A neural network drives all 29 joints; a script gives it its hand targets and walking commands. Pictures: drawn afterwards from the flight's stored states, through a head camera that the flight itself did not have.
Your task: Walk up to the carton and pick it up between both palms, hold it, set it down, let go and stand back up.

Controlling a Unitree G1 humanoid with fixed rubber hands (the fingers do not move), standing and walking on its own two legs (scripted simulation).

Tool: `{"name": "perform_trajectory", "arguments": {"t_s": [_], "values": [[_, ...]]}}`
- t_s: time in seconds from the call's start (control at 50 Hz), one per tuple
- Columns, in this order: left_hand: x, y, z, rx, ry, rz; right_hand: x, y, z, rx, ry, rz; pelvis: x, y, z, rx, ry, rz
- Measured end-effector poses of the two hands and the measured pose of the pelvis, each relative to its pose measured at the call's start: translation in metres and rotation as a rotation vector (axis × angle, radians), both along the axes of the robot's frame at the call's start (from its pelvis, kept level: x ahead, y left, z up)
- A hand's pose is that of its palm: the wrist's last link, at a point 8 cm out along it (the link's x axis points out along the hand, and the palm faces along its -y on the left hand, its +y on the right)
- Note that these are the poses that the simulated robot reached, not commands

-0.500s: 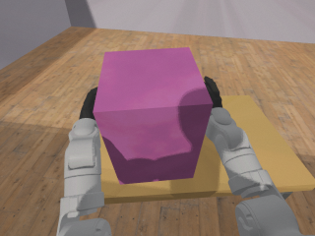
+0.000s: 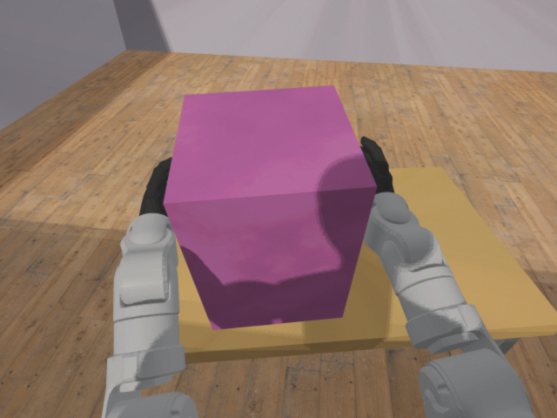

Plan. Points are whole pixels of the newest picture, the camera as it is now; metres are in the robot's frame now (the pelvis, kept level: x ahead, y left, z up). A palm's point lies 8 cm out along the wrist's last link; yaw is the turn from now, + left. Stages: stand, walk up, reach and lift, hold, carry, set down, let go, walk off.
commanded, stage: hold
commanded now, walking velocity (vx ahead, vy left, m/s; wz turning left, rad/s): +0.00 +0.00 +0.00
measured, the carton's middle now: (269, 215) +0.38 +0.01 +0.14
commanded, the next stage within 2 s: set down in 1.08 s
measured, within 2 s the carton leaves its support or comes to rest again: neither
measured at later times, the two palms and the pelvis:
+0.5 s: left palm (152, 215) +0.35 +0.17 +0.17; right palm (370, 191) +0.36 -0.13 +0.19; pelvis +0.00 +0.00 +0.00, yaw +0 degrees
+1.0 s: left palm (158, 216) +0.35 +0.16 +0.17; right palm (376, 193) +0.36 -0.14 +0.18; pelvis +0.00 +0.00 +0.00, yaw +0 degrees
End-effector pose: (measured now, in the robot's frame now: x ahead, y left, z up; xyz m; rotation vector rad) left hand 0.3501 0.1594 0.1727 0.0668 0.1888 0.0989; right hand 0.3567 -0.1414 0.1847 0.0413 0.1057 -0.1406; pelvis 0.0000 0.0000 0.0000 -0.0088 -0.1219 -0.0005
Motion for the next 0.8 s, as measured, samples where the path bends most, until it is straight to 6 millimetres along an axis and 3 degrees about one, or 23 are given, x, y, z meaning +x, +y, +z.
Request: {"name": "perform_trajectory", "arguments": {"t_s": [0.4, 0.8], "values": [[0.0016, 0.0084, -0.0024, -0.009, 0.011, -0.003, 0.0013, 0.0085, 0.0008, -0.013, 0.011, -0.002, -0.0052, 0.0036, 0.0000, -0.002, 0.013, 0.001], [0.0025, 0.0025, -0.0039, 0.000, 0.007, -0.003, 0.0023, 0.0028, -0.0006, 0.000, 0.006, -0.002, -0.0001, 0.0035, 0.0000, -0.002, 0.009, -0.001]]}}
